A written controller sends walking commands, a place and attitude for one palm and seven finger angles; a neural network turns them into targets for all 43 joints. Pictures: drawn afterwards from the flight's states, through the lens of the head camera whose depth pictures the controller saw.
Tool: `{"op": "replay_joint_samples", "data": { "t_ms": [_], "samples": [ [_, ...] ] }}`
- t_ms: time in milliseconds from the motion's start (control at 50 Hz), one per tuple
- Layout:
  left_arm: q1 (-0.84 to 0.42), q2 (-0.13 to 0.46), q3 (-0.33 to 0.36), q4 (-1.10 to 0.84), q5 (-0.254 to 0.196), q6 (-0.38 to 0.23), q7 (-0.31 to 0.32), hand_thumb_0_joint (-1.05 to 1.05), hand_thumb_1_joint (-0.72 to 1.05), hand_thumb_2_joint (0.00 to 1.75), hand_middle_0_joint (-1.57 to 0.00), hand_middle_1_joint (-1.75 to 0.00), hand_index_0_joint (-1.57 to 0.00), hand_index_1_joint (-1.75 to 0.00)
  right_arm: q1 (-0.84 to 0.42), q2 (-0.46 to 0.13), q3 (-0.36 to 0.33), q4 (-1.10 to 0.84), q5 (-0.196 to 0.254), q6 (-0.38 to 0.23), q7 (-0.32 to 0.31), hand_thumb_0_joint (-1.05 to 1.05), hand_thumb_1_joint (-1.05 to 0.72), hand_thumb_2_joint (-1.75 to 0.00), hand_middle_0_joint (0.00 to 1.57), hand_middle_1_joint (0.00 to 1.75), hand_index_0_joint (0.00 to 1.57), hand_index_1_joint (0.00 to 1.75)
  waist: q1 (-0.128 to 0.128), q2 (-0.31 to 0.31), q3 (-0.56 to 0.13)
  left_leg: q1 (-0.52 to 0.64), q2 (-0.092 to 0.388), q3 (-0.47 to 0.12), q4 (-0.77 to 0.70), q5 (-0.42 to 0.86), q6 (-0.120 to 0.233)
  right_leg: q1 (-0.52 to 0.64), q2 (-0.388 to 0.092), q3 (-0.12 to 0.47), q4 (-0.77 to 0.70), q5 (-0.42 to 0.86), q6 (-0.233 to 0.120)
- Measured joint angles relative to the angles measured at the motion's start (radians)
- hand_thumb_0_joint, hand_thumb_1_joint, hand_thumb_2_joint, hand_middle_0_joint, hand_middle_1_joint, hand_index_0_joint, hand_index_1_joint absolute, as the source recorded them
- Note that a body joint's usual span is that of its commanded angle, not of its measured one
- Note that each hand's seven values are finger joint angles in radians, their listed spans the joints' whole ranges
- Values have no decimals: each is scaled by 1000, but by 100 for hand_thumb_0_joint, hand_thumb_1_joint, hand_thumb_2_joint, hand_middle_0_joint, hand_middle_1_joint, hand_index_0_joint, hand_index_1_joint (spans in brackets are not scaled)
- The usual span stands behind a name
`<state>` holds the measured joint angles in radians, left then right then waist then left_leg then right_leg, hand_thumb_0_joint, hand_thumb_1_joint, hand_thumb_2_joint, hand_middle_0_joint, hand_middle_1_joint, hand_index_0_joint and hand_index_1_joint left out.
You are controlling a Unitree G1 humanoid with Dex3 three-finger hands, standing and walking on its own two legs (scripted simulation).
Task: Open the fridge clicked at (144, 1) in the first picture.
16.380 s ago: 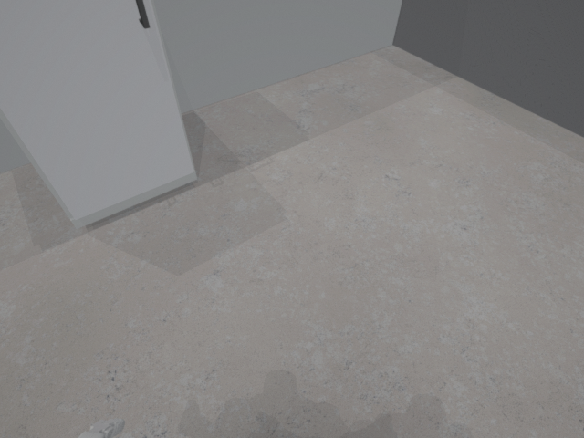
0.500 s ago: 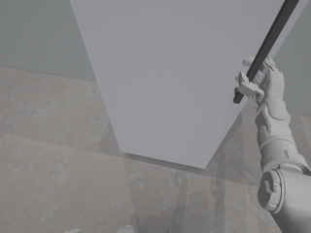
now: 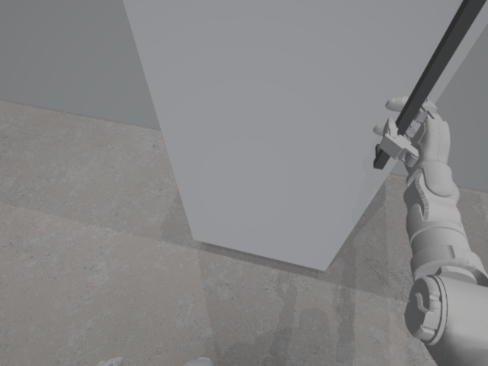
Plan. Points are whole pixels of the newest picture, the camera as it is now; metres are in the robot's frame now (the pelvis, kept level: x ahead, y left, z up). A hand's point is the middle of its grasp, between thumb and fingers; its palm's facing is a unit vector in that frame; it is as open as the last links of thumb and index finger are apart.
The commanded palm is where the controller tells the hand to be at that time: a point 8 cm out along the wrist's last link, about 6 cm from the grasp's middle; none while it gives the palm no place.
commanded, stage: grip the handle and tug to test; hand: right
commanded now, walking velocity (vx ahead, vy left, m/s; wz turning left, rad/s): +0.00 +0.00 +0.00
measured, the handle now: (417, 89) +0.53 -0.18 +0.19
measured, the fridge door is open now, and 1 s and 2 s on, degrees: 0 13 51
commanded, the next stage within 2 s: pull the door a little, standing still in 0.26 s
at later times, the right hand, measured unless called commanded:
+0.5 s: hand (387, 139) +0.47 -0.15 +0.13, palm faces +0.09 +1.00 +0.02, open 5.5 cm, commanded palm +0.42 -0.20 +0.13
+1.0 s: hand (378, 190) +0.37 -0.13 +0.13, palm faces -0.01 +0.99 -0.13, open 5.9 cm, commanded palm +0.34 -0.18 +0.13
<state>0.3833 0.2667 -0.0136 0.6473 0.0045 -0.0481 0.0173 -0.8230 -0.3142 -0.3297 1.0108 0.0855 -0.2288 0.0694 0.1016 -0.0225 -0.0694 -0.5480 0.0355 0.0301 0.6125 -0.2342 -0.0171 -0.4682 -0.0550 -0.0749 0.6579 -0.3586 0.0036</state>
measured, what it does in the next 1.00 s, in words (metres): shifts its weight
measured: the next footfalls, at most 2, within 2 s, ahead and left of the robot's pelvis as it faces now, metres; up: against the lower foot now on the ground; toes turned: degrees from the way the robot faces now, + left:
left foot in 1.72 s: +0.04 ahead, +0.26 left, +0.00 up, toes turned -18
right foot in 1.94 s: -0.10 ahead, +0.10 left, +0.00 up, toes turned -34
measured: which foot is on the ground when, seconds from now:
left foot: down 0.00-1.00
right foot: down 0.00-1.00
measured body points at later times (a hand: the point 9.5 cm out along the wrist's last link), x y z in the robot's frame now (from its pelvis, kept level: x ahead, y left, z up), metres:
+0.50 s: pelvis +0.04 -0.01 +0.01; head +0.08 +0.00 +0.46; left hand +0.13 +0.25 -0.11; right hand +0.46 -0.21 +0.13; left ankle +0.04 +0.13 -0.72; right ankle -0.02 -0.12 -0.72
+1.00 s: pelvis +0.05 -0.01 +0.01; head +0.07 +0.00 +0.46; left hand +0.22 +0.22 -0.08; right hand +0.36 -0.18 +0.14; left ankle +0.04 +0.13 -0.72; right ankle -0.02 -0.12 -0.72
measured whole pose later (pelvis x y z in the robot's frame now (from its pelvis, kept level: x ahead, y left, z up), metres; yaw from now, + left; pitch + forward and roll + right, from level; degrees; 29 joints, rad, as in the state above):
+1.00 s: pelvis +0.05 -0.01 +0.01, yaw -1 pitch +3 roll +1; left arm 0.22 0.23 -0.02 0.58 0.01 0.01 0.06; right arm -0.05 -0.16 0.02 -0.02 0.06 -0.03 -0.01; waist 0.01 -0.05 -0.04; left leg -0.26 0.04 0.06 0.48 -0.27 -0.04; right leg -0.19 -0.04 -0.05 0.52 -0.38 0.00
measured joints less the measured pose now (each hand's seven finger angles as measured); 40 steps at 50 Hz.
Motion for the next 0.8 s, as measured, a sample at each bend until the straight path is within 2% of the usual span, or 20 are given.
{"op": "replay_joint_samples", "data": {
  "t_ms": [160,360,520,620,720,800],
  "samples": [
    [6,-3,6,-10,-6,5,-5,1,90,90,-21,-30,-21,-30,92,28,9,-120,20,31,-12,1,-78,-81,36,140,37,138,-10,-10,-6,33,-6,-13,-21,-4,-3,41,-4,-14,-25,-7,-1],
    [-15,-12,16,-25,-12,15,-10,1,90,90,-21,-30,-21,-30,228,76,40,-321,36,106,-17,2,-80,-80,32,138,34,135,-32,-15,-19,95,-12,-18,-68,-11,-7,108,-7,-22,-77,-14,-1],
    [-56,-19,19,-19,-7,23,-1,1,90,90,-21,-30,-21,-30,217,116,94,-368,26,158,-47,2,-78,-83,33,137,36,136,-60,-14,-10,125,-3,8,-82,-20,-10,123,1,4,-84,-16,-1],
    [-66,-27,20,-29,-4,20,-11,1,90,90,-20,-30,-21,-30,258,131,104,-413,30,180,-66,2,-79,-82,31,136,35,136,-66,-21,-23,134,-1,3,-92,-14,-7,134,5,0,-97,-6,-2],
    [-58,-37,14,-43,-6,18,-20,1,90,90,-20,-30,-21,-30,352,149,122,-516,37,191,-64,2,-79,-82,29,136,32,135,-74,-20,-32,158,-2,-7,-102,-21,-9,166,6,-8,-117,-7,-3],
    [-57,-40,13,-53,-10,25,-26,1,90,90,-20,-30,-21,-30,479,174,153,-664,47,210,-55,2,-79,-80,29,135,30,133,-86,-23,-30,190,-4,-11,-114,-21,-6,202,6,-12,-130,-4,-3]
  ]
}}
